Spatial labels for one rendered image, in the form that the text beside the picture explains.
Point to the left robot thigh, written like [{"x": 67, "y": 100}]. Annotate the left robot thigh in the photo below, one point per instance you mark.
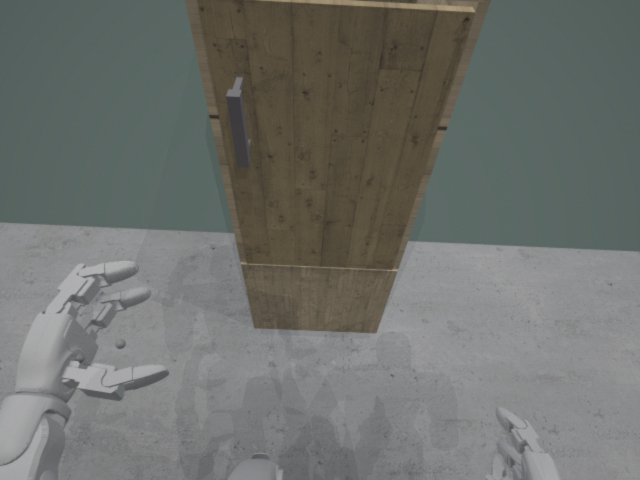
[{"x": 256, "y": 469}]

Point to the left robot shin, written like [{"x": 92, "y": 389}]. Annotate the left robot shin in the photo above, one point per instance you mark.
[{"x": 260, "y": 456}]

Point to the robot right hand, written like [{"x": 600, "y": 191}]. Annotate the robot right hand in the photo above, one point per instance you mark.
[{"x": 533, "y": 464}]

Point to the left robot forearm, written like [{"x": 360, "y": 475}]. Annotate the left robot forearm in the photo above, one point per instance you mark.
[{"x": 32, "y": 437}]

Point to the handle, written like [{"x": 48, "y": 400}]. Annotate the handle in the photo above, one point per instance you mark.
[{"x": 238, "y": 123}]

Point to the robot left hand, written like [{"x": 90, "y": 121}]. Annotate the robot left hand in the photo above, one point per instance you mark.
[{"x": 46, "y": 363}]

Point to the cupboard door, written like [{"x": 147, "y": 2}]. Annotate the cupboard door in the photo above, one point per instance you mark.
[{"x": 342, "y": 101}]

